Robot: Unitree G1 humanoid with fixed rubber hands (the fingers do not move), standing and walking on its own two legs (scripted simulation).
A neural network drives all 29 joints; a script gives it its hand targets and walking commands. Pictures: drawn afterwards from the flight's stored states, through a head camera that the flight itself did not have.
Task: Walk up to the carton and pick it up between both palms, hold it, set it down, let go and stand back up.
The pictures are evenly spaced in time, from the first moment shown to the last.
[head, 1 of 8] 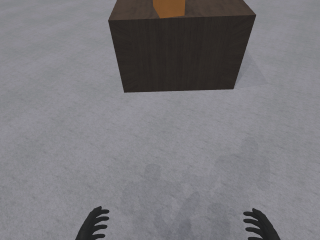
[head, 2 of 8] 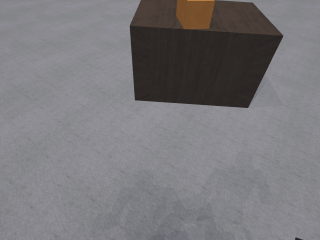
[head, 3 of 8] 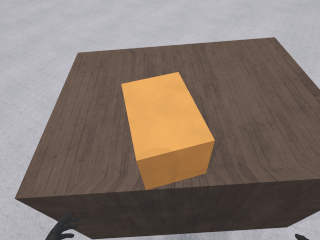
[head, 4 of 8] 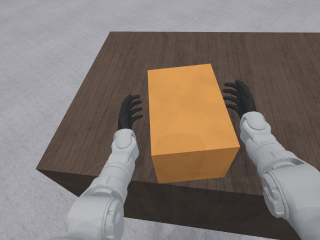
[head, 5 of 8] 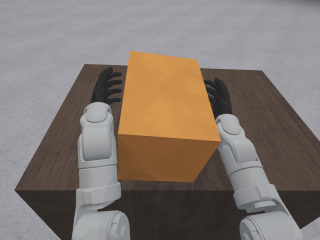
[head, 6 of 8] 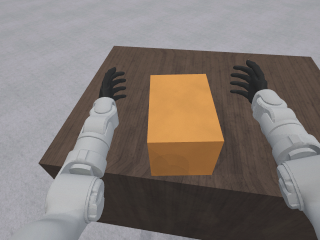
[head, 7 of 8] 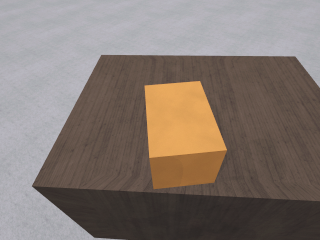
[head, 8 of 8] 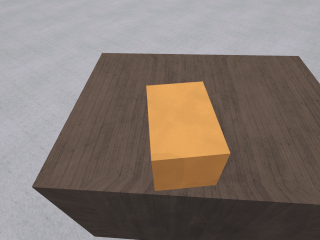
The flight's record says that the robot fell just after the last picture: no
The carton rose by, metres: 0.17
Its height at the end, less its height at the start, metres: +0.00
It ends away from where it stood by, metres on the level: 0.01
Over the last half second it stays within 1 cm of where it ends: yes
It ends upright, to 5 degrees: yes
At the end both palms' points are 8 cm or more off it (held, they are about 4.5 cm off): yes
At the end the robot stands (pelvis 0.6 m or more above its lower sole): yes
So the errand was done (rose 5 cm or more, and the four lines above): yes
